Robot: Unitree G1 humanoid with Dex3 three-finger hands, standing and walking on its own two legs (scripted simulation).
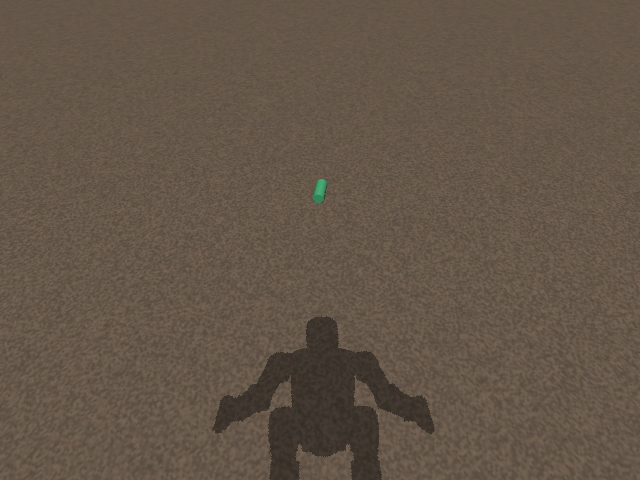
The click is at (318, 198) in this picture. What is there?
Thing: lying can
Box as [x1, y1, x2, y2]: [312, 179, 326, 202]
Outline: 323,179 317,180 312,198 316,202 321,202 323,200 326,187 326,182
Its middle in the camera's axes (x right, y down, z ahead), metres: +0.01 -0.21 +1.79
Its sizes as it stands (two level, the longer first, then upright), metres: 0.106 0.052 0.052
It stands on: the floor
